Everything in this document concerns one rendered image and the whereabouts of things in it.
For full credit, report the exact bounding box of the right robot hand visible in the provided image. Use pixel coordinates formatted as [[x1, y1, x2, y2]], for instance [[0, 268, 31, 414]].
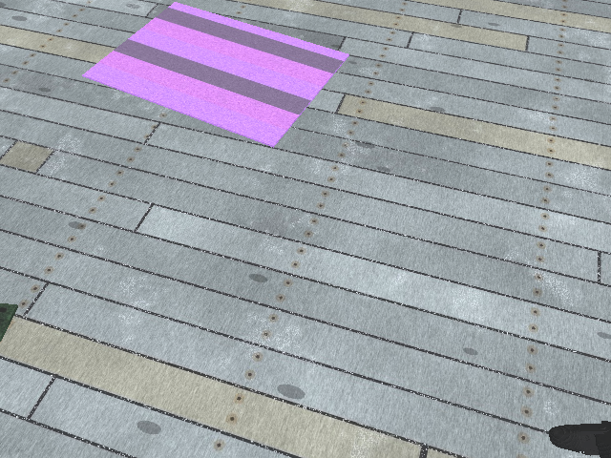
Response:
[[549, 421, 611, 458]]

